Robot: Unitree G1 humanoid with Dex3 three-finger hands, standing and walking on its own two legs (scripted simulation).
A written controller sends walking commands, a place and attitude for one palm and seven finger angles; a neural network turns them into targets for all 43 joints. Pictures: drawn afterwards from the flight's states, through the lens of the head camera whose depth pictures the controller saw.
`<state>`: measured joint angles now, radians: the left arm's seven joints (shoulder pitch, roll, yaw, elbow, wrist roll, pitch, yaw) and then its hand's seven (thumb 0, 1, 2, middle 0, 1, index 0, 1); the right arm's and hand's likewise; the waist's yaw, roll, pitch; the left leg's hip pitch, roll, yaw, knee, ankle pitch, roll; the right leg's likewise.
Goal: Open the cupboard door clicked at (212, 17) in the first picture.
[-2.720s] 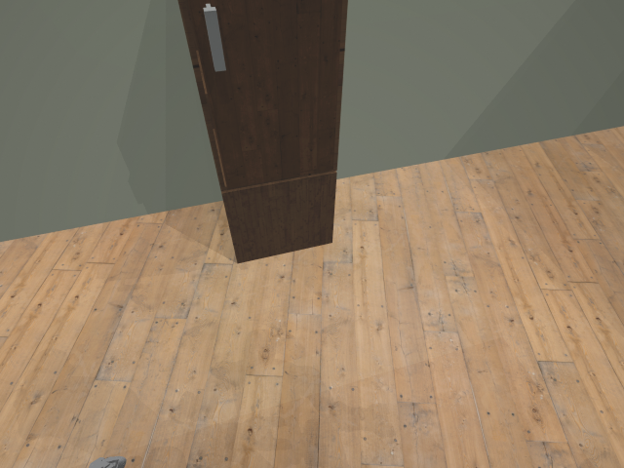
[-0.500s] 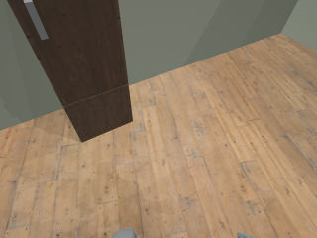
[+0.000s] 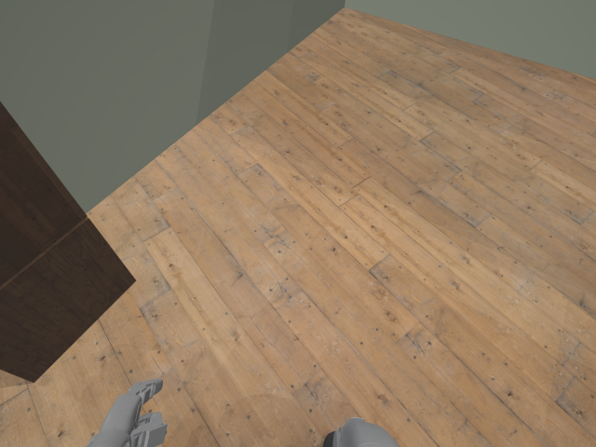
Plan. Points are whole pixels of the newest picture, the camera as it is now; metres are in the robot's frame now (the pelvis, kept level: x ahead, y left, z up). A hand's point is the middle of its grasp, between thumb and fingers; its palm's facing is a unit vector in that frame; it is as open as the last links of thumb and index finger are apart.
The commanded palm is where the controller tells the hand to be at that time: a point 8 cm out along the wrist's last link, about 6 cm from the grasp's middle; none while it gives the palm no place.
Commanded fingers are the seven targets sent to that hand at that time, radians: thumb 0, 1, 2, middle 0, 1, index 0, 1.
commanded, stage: walk to a spot facing it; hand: left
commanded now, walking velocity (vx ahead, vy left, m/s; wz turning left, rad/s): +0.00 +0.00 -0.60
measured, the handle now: out of the picture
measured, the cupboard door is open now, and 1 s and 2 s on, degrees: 0 0 0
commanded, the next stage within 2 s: none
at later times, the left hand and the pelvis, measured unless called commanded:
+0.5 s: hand (159, 404) +0.20 +0.22 -0.17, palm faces -0.22 -0.96 -0.17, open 7.4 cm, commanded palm none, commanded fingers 0.00 0.90 0.90 -0.20 -0.30 -0.20 -0.30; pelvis +0.07 +0.05 +0.01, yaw -17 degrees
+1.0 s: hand (241, 338) +0.30 +0.10 -0.14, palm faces -0.57 -0.78 -0.26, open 7.4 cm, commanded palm none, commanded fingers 0.00 0.90 0.90 -0.20 -0.30 -0.20 -0.30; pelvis +0.08 +0.01 +0.00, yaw -36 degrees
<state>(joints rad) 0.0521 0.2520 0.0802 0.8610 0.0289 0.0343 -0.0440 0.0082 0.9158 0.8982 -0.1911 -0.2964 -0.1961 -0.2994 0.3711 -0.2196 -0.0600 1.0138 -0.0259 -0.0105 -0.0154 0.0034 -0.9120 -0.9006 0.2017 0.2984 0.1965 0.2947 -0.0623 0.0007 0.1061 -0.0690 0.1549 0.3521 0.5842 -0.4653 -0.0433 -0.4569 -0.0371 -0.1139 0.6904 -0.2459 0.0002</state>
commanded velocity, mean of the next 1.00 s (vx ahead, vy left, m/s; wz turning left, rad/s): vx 0.00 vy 0.00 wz -0.60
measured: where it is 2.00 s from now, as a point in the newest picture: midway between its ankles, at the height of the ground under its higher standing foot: outside the picture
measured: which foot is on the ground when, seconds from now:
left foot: down 0.00-0.02, up 0.04-0.38, down 0.40-0.92, up 0.94-1.00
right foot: up 0.00-0.00, down 0.02-0.42, up 0.44-0.90, down 0.92-1.00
